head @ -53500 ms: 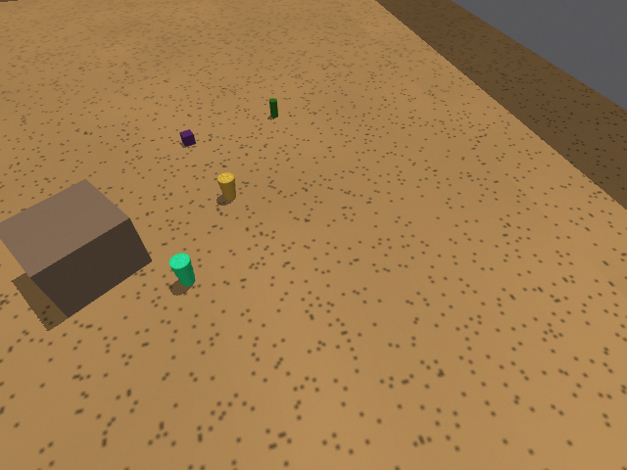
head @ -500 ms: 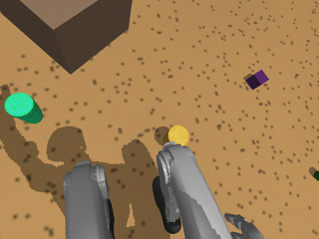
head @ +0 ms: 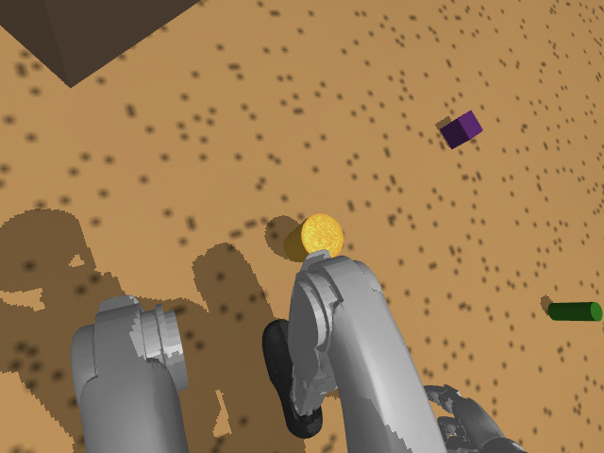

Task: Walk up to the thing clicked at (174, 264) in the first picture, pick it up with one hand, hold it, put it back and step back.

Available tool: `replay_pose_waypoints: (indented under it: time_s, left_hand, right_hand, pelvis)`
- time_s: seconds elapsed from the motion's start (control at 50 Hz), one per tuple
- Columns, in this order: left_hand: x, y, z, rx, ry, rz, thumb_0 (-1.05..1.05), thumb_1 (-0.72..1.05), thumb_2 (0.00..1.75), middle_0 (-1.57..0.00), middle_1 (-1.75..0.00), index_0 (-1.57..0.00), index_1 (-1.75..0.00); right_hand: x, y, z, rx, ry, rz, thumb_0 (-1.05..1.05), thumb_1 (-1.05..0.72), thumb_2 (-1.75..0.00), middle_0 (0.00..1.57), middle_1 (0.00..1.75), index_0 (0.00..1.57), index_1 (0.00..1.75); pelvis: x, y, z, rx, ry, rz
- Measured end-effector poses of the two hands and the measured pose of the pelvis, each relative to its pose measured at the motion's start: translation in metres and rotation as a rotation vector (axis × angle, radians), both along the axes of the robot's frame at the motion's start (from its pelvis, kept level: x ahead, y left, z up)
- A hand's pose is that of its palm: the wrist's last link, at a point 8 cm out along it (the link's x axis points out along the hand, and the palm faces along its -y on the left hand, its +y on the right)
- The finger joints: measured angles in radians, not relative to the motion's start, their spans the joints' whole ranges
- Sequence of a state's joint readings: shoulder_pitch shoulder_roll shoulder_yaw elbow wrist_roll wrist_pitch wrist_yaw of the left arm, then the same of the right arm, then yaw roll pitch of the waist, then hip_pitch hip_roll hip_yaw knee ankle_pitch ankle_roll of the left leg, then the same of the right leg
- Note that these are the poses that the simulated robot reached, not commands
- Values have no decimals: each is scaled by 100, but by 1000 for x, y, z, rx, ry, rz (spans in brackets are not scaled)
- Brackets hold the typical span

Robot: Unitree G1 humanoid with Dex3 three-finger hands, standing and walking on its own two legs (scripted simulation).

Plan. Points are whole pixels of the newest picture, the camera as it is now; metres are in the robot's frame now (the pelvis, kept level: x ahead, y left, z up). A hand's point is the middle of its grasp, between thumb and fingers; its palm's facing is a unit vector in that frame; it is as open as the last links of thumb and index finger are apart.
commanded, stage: rest palm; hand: left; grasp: from above
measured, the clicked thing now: out of the picture +0.52 +0.35 -0.25
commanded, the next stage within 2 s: close in 1.06 s
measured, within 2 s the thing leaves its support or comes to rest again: neither
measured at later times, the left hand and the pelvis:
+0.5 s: hand out of the picture +0.48 +0.35 -0.20, palm faces -0.45 -0.14 -0.88, open 13.8 cm; pelvis +0.00 +0.00 +0.00, yaw -3 degrees
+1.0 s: hand out of the picture +0.49 +0.35 -0.20, palm faces -0.41 -0.08 -0.91, open 12.9 cm; pelvis +0.00 +0.00 -0.01, yaw -3 degrees
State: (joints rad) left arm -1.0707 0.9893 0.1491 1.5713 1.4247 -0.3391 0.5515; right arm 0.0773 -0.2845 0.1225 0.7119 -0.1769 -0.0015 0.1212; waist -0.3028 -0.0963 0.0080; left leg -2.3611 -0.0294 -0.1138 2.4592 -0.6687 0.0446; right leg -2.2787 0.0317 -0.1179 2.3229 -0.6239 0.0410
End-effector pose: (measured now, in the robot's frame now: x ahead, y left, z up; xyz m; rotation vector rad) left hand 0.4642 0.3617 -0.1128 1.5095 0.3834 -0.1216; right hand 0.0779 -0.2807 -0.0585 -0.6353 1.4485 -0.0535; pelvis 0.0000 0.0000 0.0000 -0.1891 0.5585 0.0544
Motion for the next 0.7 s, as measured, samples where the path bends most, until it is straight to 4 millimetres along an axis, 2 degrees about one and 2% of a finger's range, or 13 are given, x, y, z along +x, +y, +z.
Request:
replay_pose_waypoints:
  time_s: [0.1,0.22,0.34,0.42,0.56,0.7]
  left_hand:
    - [20,-2,1,52,54,70,0,-42,90,-8,-101,-10,-99]
    - [39,-5,-5,43,124,134,0,-43,89,-7,-105,-10,-102]
    - [30,-11,-26,4,224,115,0,-43,88,-7,-108,-11,-103]
    - [29,-11,-26,-51,165,77,0,-44,89,-8,-107,-10,-103]
    - [17,-8,-27,-71,134,11,0,-43,94,-9,-107,-10,-104]
    - [15,-6,-26,-42,112,-13,0,-38,103,-13,-111,-12,-108]
  right_hand:
    - [0,13,-17,77,-33,-3,0,-90,-90,21,30,21,29]
    - [-18,23,-21,136,-6,-42,0,-90,-90,21,30,21,29]
    - [-41,18,-9,127,92,-57,0,-91,-90,21,30,21,30]
    - [-48,6,4,78,138,-26,0,-91,-90,21,30,21,30]
    - [-43,-8,23,-15,119,18,0,-90,-90,21,30,21,30]
    - [-32,2,23,-9,57,46,0,-90,-90,21,30,21,30]
  pelvis:
    - [5,1,-6,-2,17,-7]
    - [10,-1,-5,-9,24,-15]
    - [10,-3,0,-15,12,-18]
    - [6,-5,0,-25,-14,-21]
    - [1,-2,-2,-44,-46,-29]
    - [1,1,-4,-50,-53,-30]
